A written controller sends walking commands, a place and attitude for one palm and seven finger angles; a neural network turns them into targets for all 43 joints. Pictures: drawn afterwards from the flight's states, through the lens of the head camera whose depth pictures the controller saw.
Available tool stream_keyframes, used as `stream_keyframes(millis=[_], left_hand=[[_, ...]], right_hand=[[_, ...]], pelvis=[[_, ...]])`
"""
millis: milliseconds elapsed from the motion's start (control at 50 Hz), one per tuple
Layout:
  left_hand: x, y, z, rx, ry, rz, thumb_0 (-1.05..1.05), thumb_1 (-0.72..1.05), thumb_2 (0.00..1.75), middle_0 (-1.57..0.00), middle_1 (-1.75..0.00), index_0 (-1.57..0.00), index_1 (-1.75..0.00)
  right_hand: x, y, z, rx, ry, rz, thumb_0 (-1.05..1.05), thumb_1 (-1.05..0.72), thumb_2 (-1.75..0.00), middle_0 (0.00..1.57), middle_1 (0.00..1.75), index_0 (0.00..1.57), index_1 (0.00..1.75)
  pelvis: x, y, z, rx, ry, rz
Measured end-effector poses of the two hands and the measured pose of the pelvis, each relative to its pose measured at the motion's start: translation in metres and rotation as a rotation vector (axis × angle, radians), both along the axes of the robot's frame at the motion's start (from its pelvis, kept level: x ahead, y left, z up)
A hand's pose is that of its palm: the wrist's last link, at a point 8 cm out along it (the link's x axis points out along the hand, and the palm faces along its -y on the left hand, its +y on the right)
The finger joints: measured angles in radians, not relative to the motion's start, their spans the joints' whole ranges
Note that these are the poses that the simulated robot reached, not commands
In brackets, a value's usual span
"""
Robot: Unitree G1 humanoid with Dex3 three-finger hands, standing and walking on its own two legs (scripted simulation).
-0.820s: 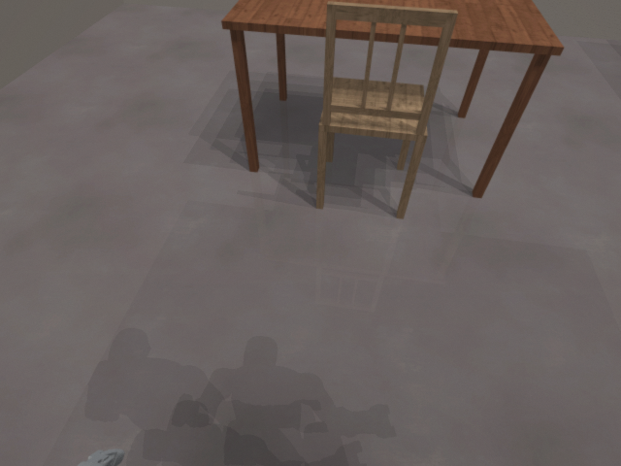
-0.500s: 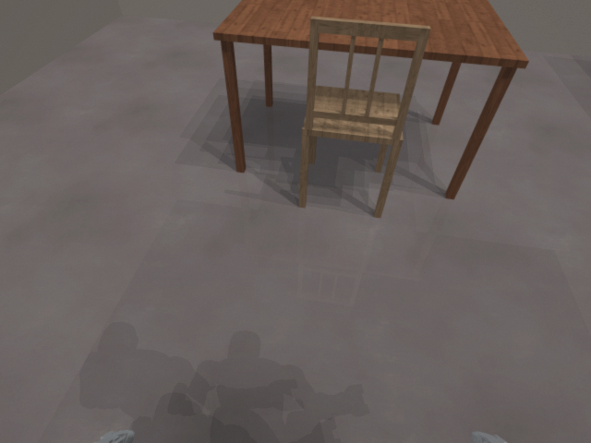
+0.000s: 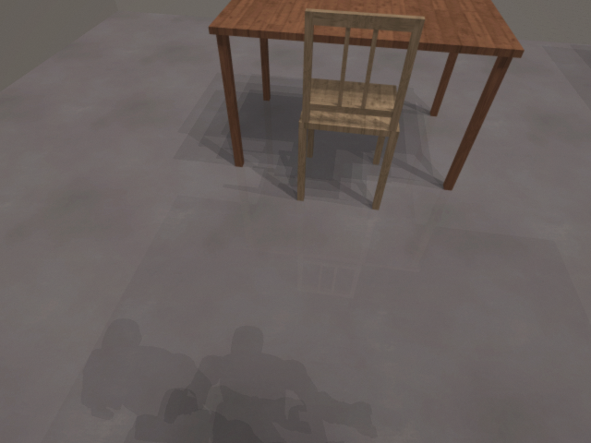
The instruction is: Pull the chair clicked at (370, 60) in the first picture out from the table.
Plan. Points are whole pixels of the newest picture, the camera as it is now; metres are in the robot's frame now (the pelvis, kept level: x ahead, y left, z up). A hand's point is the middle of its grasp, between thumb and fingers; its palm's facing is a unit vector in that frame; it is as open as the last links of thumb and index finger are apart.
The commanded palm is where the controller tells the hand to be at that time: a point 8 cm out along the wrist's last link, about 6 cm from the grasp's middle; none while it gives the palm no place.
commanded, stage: stand and wait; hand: left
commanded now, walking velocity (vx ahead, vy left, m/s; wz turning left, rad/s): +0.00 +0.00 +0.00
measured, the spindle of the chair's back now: (343, 68) +1.32 -0.10 -0.10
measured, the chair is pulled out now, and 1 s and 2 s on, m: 0.00 0.00 0.00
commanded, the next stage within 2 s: look at it before walking up in 0.04 s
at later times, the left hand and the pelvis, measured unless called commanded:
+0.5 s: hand out of the picture +0.07 +0.24 -0.16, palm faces -0.03 -0.94 -0.33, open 7.4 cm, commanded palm none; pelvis +0.00 +0.00 +0.00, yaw +0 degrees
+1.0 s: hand out of the picture +0.06 +0.20 -0.18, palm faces -0.09 -0.97 -0.23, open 7.4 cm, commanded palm none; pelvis +0.04 -0.01 -0.01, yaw -7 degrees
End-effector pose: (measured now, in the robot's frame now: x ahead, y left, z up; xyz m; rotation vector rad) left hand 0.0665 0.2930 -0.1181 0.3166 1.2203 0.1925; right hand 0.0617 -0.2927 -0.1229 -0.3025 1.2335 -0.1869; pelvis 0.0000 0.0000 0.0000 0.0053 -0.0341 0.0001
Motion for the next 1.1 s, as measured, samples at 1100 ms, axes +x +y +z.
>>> stream_keyframes(millis=[1100], left_hand=[[0.024,-0.074,-0.038,-0.127,0.143,-0.068,0.01,0.91,0.90,-0.20,-0.30,-0.20,-0.29]], right_hand=[[-0.048,0.023,-0.045,0.123,0.121,-0.228,0.01,-0.90,-0.90,0.20,0.30,0.20,0.30]], pelvis=[[0.061,-0.025,-0.025,-0.002,0.020,-0.162]])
